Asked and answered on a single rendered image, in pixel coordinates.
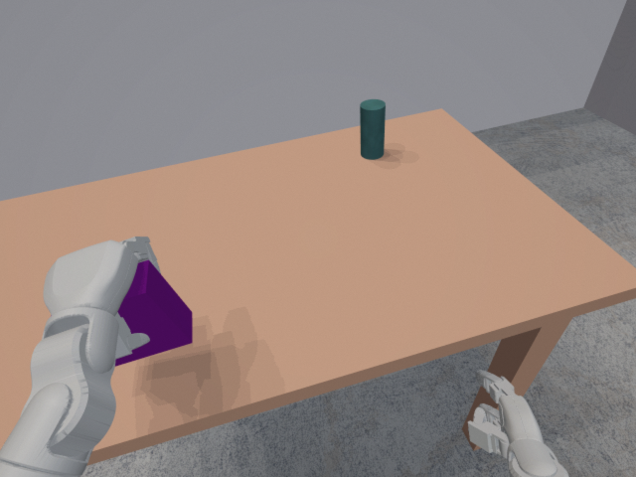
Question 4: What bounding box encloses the sponge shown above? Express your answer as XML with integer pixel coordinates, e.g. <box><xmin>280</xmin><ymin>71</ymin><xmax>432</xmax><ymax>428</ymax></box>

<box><xmin>115</xmin><ymin>260</ymin><xmax>193</xmax><ymax>367</ymax></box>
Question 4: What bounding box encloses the table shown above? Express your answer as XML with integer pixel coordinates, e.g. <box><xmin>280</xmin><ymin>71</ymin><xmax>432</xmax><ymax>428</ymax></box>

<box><xmin>0</xmin><ymin>108</ymin><xmax>636</xmax><ymax>466</ymax></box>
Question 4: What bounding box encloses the robot right forearm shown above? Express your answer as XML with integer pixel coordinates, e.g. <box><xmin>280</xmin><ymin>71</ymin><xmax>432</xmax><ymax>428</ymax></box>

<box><xmin>507</xmin><ymin>439</ymin><xmax>568</xmax><ymax>477</ymax></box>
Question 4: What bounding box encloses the robot left forearm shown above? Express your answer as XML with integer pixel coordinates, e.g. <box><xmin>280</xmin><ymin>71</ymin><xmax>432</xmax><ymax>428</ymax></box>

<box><xmin>0</xmin><ymin>307</ymin><xmax>119</xmax><ymax>477</ymax></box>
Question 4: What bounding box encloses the left robot hand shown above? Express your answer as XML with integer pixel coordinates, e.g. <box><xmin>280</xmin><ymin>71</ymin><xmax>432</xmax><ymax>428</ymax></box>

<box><xmin>43</xmin><ymin>237</ymin><xmax>161</xmax><ymax>360</ymax></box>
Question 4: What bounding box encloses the right robot hand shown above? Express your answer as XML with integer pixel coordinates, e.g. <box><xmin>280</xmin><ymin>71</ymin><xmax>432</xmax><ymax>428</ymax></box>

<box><xmin>468</xmin><ymin>370</ymin><xmax>544</xmax><ymax>459</ymax></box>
